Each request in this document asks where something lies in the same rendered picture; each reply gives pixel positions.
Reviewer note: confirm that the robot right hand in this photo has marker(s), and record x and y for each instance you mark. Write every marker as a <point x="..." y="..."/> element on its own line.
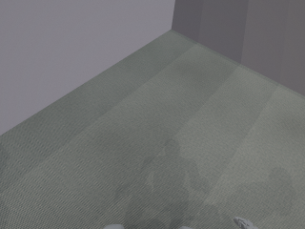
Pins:
<point x="244" y="223"/>

